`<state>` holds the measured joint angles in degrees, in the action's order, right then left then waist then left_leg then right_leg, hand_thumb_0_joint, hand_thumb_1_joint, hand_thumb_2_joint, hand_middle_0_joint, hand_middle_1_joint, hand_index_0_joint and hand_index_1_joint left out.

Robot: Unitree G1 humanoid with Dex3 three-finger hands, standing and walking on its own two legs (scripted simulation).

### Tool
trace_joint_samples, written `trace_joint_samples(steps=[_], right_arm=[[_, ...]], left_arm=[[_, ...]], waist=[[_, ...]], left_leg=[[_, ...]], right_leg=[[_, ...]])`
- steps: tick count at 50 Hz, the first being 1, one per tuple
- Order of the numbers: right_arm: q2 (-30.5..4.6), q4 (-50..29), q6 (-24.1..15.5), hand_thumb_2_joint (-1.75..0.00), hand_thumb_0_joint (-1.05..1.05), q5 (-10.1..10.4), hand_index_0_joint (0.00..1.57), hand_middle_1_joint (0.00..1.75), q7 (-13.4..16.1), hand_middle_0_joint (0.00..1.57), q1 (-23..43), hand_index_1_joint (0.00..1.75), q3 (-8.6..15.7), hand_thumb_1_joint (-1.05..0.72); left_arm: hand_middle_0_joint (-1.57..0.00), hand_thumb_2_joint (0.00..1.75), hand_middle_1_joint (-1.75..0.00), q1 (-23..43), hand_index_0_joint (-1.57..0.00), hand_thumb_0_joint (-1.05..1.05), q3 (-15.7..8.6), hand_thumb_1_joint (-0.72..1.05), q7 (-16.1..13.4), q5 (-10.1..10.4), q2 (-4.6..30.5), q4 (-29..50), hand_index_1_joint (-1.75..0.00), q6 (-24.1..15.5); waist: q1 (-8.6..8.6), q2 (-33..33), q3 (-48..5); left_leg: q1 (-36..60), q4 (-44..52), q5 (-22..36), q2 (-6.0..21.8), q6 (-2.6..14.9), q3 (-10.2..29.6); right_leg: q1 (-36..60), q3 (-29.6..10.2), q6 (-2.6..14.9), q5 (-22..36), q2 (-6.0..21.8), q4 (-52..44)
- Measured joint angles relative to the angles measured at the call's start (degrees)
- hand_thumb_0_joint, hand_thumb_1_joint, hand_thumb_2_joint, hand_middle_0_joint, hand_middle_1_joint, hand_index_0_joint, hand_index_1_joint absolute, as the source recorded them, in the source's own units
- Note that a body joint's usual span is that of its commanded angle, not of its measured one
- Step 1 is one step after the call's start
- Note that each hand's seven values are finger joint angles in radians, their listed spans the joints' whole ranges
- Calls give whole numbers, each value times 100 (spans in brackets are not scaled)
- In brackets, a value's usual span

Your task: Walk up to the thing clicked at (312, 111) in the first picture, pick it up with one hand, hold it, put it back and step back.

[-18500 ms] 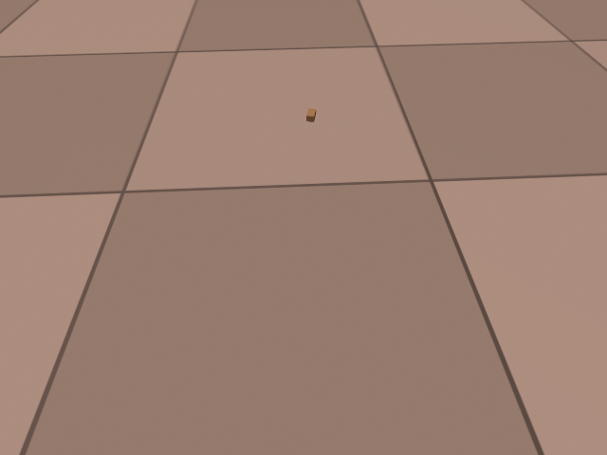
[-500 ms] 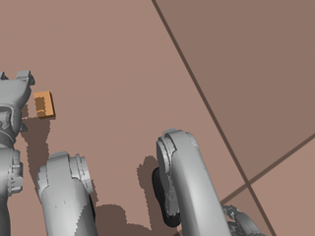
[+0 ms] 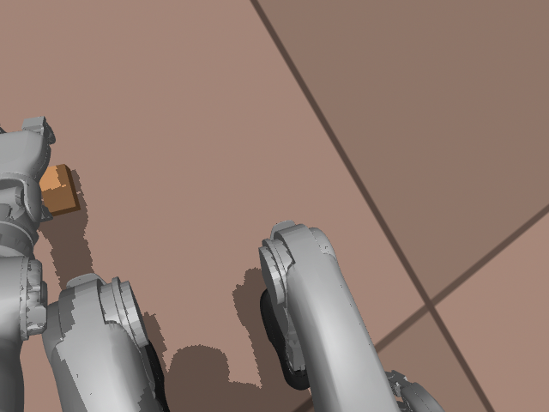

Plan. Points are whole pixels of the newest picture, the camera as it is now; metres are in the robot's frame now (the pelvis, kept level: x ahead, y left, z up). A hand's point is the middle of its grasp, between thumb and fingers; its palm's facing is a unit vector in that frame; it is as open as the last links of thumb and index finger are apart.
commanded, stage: close in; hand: left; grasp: from above
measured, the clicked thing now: (59, 190) +0.49 +0.25 -0.30
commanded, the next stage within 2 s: rest palm in 0.12 s
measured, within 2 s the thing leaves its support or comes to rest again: neither
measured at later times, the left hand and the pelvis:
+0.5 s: hand (51, 193) +0.47 +0.24 -0.23, palm faces -0.47 -0.05 -0.88, open 12.8 cm; pelvis +0.00 +0.00 -0.01, yaw -2 degrees
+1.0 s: hand (52, 197) +0.47 +0.25 -0.27, palm faces -0.48 -0.09 -0.87, open 12.3 cm; pelvis +0.00 +0.01 -0.02, yaw -4 degrees
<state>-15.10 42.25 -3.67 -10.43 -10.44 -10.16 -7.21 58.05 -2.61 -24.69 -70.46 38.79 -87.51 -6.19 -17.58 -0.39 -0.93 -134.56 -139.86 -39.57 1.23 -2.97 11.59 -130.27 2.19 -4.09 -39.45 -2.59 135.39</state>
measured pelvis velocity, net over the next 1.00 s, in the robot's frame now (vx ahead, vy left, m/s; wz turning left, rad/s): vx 0.00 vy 0.01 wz -0.07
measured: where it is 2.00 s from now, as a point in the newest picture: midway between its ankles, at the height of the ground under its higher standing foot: (225, 381)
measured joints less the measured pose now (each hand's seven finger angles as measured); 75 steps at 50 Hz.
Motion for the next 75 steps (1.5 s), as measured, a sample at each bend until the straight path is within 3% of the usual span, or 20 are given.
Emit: trace_joint_samples(steps=[4, 8, 12, 16, 21, 26, 37, 47, 61, 75], right_arm=[[-1, 19, -15, -90, 0, 8, 20, 29, 57, 20, 59, 30, 40, -91], [-42, -11, -56, -90, 0, -5, 20, 29, 115, 20, 128, 30, 42, -91], [-101, -52, -119, -90, 0, -82, 20, 29, 136, 20, 203, 30, 3, -91], [-154, -88, -216, -90, 0, -184, 20, 29, 105, 20, 260, 30, -41, -91], [-193, -98, -317, -90, 0, -324, 20, 29, 16, 20, 307, 30, -151, -91], [-205, -74, -437, -90, 0, -425, 20, 29, -102, 20, 296, 30, -286, -91], [-185, -66, -643, -90, 0, -520, 20, 29, -335, 20, 235, 30, -549, -91], [-266, -120, -807, -90, 0, -612, 20, 29, -452, 20, 314, 30, -631, -92], [-359, -58, -925, -91, 0, -735, 20, 29, -607, 20, 470, 30, -709, -92], [-364, -124, -1119, -91, 0, -733, 20, 29, -684, 20, 506, 30, -910, -92]], left_arm=[[-19, 83, -102, 70, -25, 0, 200, -34, 176, 28, 74, -86, -95, -219], [-20, 83, -102, 130, -26, 0, 325, -33, 169, -84, 134, -169, -95, -495], [-21, 84, -102, 196, -28, 0, 335, -30, -49, -296, 196, -373, -95, -670], [-22, 82, -99, 237, -28, 0, 199, -28, -390, -509, 282, -582, -92, -697], [-22, 81, -95, 315, -27, 0, 87, -28, -777, -586, 408, -926, -89, -546], [-21, 80, -93, 345, -26, 0, 9, -29, -951, -522, 519, -1072, -88, -408], [-22, 81, -94, 281, -27, 0, -101, -28, -1030, -304, 722, -1075, -89, -347], [-24, 85, -97, 210, -29, 0, -311, -27, -1065, -328, 1000, -1178, -92, -512], [-26, 88, -100, 241, -29, 0, -153, -25, -1402, -499, 1092, -1391, -95, -529], [-22, 90, -103, 352, -26, 0, -19, -30, -1436, -309, 1253, -1564, -99, -411]], waist=[[90, 31, 22], [115, 108, 71], [47, 210, 113], [-69, 299, 173], [-239, 383, 269], [-363, 429, 411], [-432, 436, 675], [-455, 533, 865], [-487, 634, 896], [-567, 706, 1047]], left_leg=[[-1, -16, 34, -48, -24, 18], [20, -43, 40, -78, -59, 62], [32, -86, 26, -91, -79, 106], [14, -144, 13, -92, -93, 156], [-49, -221, 9, -76, -83, 198], [-99, -319, -16, -58, -68, 232], [-79, -505, -190, -4, -49, 332], [-22, -601, -257, -21, -49, 441], [-9, -680, -264, -25, -13, 538], [12, -692, -243, -11, 30, 590]], right_leg=[[27, 18, 31, -5, 35, 24], [73, 53, 45, -15, 52, 37], [100, 87, 49, -23, 51, 58], [89, 122, 48, -15, 35, 85], [28, 146, 23, 19, -3, 118], [-17, 161, 6, 30, -43, 171], [16, 217, -62, -50, -120, 246], [129, 302, -77, -94, -129, 257], [215, 386, -72, -68, -155, 225], [282, 435, -102, -16, -181, 157]])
